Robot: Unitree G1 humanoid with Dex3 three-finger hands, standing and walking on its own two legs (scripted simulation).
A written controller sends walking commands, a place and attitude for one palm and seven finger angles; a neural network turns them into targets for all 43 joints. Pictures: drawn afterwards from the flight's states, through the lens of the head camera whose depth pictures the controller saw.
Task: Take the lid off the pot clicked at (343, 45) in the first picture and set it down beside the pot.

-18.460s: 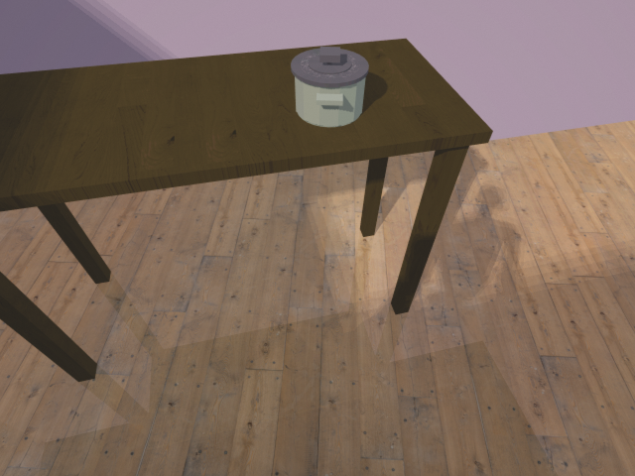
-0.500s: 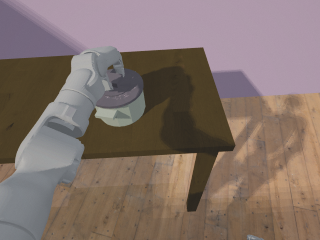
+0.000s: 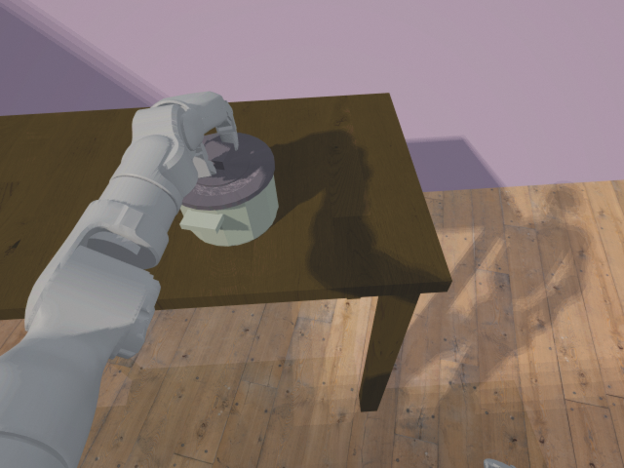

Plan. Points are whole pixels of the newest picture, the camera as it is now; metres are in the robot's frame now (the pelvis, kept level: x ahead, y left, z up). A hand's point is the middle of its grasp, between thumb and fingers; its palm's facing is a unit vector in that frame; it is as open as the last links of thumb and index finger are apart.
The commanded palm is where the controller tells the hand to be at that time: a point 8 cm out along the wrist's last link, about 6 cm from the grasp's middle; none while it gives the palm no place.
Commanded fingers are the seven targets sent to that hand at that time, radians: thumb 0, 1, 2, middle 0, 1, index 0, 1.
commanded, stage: lift the lid straight up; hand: left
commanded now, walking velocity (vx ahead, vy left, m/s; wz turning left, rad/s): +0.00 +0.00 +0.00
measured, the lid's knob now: (215, 154) +0.51 +0.12 +0.14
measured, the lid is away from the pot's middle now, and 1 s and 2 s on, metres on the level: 0.00 0.01 0.01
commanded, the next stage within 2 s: move the lid sideways beside the pot in 1.96 s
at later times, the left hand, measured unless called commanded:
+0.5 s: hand (188, 140) +0.47 +0.14 +0.19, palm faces -0.32 -0.07 -0.95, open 7.7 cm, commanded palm +0.46 +0.14 +0.26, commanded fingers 0.00 0.72 0.97 -1.11 -1.17 -0.72 -1.05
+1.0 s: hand (188, 107) +0.48 +0.13 +0.23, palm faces -0.30 -0.11 -0.95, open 7.7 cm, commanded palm +0.47 +0.13 +0.30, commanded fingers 0.00 0.72 0.97 -1.11 -1.17 -0.72 -1.05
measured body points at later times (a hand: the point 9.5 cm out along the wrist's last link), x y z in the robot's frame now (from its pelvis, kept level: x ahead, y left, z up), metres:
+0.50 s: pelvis +0.00 +0.00 +0.00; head +0.02 -0.03 +0.45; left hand +0.48 +0.14 +0.24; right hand +0.10 -0.25 -0.13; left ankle +0.01 +0.10 -0.74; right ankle -0.04 -0.12 -0.74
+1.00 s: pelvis -0.01 +0.00 +0.00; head +0.02 -0.03 +0.45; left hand +0.49 +0.13 +0.28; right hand +0.08 -0.26 -0.13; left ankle +0.01 +0.10 -0.74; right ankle -0.04 -0.12 -0.74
